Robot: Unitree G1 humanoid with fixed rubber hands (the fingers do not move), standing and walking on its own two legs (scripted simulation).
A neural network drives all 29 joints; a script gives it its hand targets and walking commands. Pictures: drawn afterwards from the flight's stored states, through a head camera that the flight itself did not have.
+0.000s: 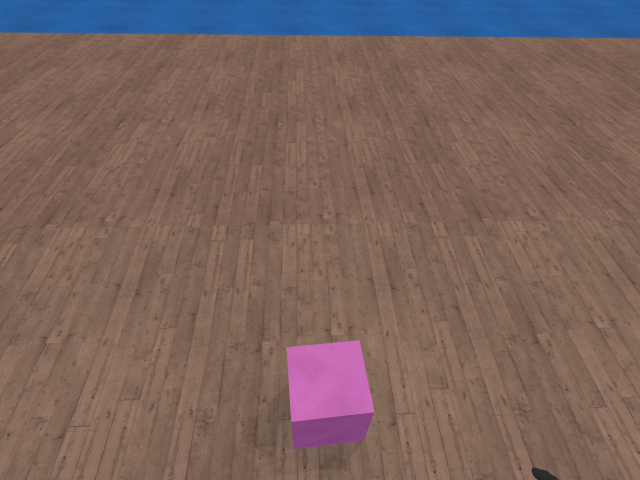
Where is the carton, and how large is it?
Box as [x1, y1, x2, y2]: [287, 340, 373, 448]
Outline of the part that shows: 359,340 287,347 290,410 294,448 363,440 373,414 373,408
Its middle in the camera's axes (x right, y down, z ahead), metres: +0.02 +0.45 +1.12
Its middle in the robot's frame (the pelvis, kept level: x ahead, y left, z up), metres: +0.47 -0.04 -0.66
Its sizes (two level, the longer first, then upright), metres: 0.210 0.200 0.250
